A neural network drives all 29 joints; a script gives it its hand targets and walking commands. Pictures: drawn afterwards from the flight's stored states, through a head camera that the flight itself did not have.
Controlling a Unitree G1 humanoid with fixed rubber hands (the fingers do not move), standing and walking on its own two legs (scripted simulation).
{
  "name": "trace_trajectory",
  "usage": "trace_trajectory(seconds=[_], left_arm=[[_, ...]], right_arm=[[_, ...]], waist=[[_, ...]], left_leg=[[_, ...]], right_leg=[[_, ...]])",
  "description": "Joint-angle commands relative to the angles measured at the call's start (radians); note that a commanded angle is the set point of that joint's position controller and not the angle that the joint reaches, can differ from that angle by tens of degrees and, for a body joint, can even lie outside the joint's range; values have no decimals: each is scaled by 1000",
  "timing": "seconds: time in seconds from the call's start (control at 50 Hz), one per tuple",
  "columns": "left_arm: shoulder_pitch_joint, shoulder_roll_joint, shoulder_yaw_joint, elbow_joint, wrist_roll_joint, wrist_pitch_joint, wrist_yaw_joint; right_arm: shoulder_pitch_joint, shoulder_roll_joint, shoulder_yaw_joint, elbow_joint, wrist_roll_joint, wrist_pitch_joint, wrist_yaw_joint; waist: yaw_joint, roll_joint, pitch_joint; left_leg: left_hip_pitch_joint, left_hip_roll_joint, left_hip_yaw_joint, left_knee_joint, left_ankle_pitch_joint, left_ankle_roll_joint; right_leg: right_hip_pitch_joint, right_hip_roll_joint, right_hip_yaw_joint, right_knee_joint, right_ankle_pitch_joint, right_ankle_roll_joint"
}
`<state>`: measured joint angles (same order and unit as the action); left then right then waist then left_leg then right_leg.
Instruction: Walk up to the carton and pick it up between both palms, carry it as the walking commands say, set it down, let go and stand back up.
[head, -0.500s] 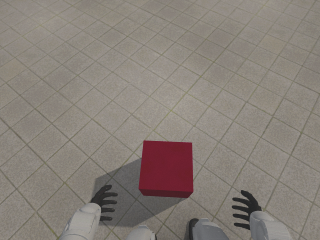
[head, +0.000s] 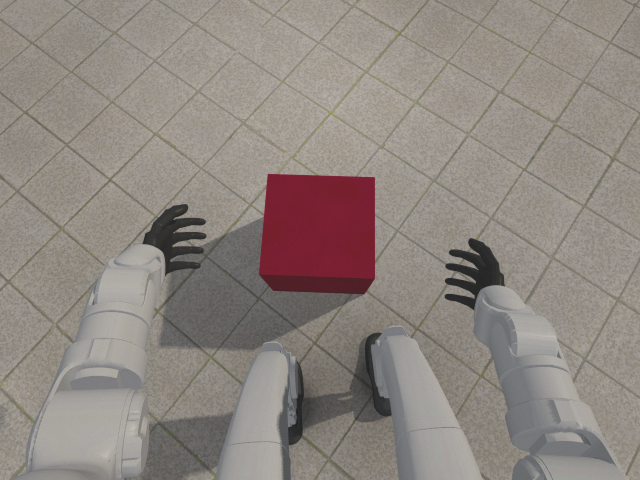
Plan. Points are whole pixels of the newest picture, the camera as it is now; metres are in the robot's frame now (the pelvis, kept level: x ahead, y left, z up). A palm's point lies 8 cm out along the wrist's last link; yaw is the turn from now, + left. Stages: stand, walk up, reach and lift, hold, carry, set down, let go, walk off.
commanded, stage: reach and lift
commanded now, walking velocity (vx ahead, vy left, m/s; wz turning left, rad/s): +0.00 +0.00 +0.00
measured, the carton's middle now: (319, 238) +0.52 +0.01 -0.55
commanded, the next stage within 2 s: none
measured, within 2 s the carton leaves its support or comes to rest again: neither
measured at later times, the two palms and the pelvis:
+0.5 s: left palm (173, 166) +0.53 +0.23 -0.13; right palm (467, 183) +0.47 -0.22 -0.14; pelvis +0.02 +0.00 -0.02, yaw +1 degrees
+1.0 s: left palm (189, 186) +0.54 +0.23 -0.22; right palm (442, 197) +0.49 -0.21 -0.23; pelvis -0.01 +0.00 -0.07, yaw +2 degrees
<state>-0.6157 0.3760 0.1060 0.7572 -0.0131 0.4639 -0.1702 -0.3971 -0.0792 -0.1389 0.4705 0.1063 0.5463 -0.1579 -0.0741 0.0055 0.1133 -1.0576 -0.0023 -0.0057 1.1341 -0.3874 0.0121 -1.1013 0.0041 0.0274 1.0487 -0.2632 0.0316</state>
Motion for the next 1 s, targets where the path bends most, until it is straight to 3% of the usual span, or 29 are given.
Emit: trace_trajectory(seconds=[0.0,0.02,0.04,0.06,0.08,0.12,0.18,0.26,0.28,0.32,0.34,0.36,0.38,0.4,0.48,0.52,0.58,0.6,0.66,0.7,0.76,0.8,0.82,0.84,0.86,0.88,0.92,0.94,0.98], left_arm=[[-461,226,61,-21,-30,-47,23],[-520,218,43,-32,-7,-55,25],[-543,262,73,-116,-24,-83,40],[-595,231,64,-71,-17,-87,51],[-564,246,50,37,-13,-92,50],[-567,217,61,20,-2,-118,67],[-612,263,99,7,-13,-167,73],[-713,268,119,32,-36,-222,53],[-709,263,121,-73,-26,-241,43],[-682,342,158,-65,-7,-246,54],[-753,327,131,-88,-21,-258,60],[-814,327,134,-139,-39,-260,54],[-782,314,112,15,-60,-257,51],[-725,326,164,-58,-28,-264,42],[-824,402,172,-118,-51,-268,48],[-794,394,155,-197,-60,-261,51],[-844,372,150,-300,-53,-241,68],[-736,355,164,-365,-49,-232,70],[-748,330,161,-416,-85,-258,93],[-793,392,188,-442,-98,-271,108],[-791,319,112,-350,-120,-279,103],[-765,297,123,-321,-113,-275,90],[-802,328,161,-310,-62,-284,101],[-857,352,178,-222,-63,-292,91],[-891,383,159,-302,-79,-282,94],[-922,384,162,-173,-86,-293,84],[-923,411,155,-197,-68,-285,74],[-975,359,129,-188,-99,-276,77],[-1066,376,75,-214,-107,-254,94]], right_arm=[[-421,-147,-59,-92,-36,-62,-20],[-415,-87,-51,-64,-16,-65,-17],[-450,-127,-63,-140,-5,-85,-16],[-494,-157,-86,-100,-23,-107,-19],[-478,-143,-94,-17,-39,-107,-20],[-500,-131,-62,-13,-10,-136,-3],[-496,-196,-135,35,-46,-200,5],[-671,-266,-172,31,-40,-263,2],[-648,-182,-95,-85,40,-275,2],[-671,-222,-121,-94,35,-281,3],[-687,-245,-134,-41,32,-292,10],[-780,-248,-147,-119,18,-297,15],[-724,-232,-130,14,28,-291,22],[-692,-217,-132,-90,50,-303,24],[-800,-276,-150,-141,24,-291,10],[-741,-271,-144,-186,36,-286,11],[-744,-289,-160,-224,21,-277,34],[-749,-329,-169,-322,22,-279,34],[-734,-367,-195,-331,32,-314,38],[-809,-414,-219,-365,12,-332,26],[-754,-329,-200,-175,35,-330,39],[-759,-305,-185,-223,57,-338,43],[-774,-339,-211,-155,29,-346,44],[-829,-280,-157,-126,34,-346,39],[-830,-325,-193,-180,49,-341,37],[-932,-329,-163,-99,52,-339,23],[-917,-322,-161,-136,59,-327,13],[-937,-365,-183,-116,33,-332,8],[-1003,-425,-243,-91,24,-325,1]], waist=[[-4,47,-674],[5,106,-720],[-4,31,-785],[15,134,-899],[-33,87,-839],[8,104,-916],[-27,55,-1009],[-47,94,-1155],[21,139,-1188],[4,69,-1363],[-8,136,-1310],[-2,107,-1385],[-38,107,-1311],[16,90,-1444],[-13,25,-1597],[-28,71,-1669],[22,125,-1809],[31,38,-1906],[3,86,-1955],[-14,-1,-1969],[-8,88,-1752],[-23,44,-1752],[28,94,-1726],[49,43,-1677],[10,29,-1753],[35,19,-1643],[31,59,-1745],[-38,65,-1752],[-70,150,-1779]], left_leg=[[162,13,-18,-252,-271,27],[214,17,-32,-289,-289,19],[203,7,-30,-237,-207,10],[251,-3,-29,-236,-103,-8],[216,-4,-24,-232,-118,-1],[212,-9,-38,-233,-75,-14],[198,-9,-20,-193,17,-31],[169,-26,7,-139,137,-43],[198,-43,27,-151,211,-27],[217,-44,26,-130,251,-20],[173,-42,33,-105,262,-38],[207,-54,22,-96,324,-40],[179,-49,20,-90,280,-40],[176,-66,34,-60,389,-42],[161,-81,32,-55,322,-16],[305,-79,38,-47,415,-26],[478,-83,48,-37,514,-34],[510,-94,32,-68,518,-22],[517,-88,-15,31,818,-43],[452,-87,-32,48,732,-21],[383,-74,-44,69,650,-24],[392,-67,-25,93,587,-28],[348,-67,-16,100,635,-44],[236,-76,-7,149,557,-32],[236,-73,-14,117,542,-35],[78,-77,19,149,381,-18],[81,-85,46,167,401,-34],[90,-71,25,195,366,-37],[282,-54,-1,214,391,-55]], right_leg=[[339,13,-49,-135,-281,10],[374,21,-66,-125,-238,14],[337,23,-61,-115,-200,9],[327,14,-53,-109,-142,-6],[295,18,-69,-112,-140,-1],[325,31,-53,-106,-109,-14],[245,23,-82,-74,-29,-3],[272,34,-86,-47,66,-6],[364,31,-56,-70,156,-11],[437,44,-80,-36,209,8],[380,34,-66,-16,228,-3],[383,46,-80,-19,253,1],[351,46,-73,-12,258,4],[446,53,-52,-10,401,-2],[629,46,-54,31,438,25],[590,61,-73,14,436,26],[618,50,-48,-4,452,19],[731,68,-62,24,480,21],[653,60,-32,78,745,9],[649,56,-26,102,742,8],[423,53,-25,143,564,7],[382,63,-74,149,504,21],[343,61,-65,169,504,23],[368,57,-45,218,492,34],[452,43,-59,231,527,37],[427,33,-33,252,424,42],[451,39,-56,282,433,49],[396,42,-63,300,359,33],[122,51,-128,325,215,34]])
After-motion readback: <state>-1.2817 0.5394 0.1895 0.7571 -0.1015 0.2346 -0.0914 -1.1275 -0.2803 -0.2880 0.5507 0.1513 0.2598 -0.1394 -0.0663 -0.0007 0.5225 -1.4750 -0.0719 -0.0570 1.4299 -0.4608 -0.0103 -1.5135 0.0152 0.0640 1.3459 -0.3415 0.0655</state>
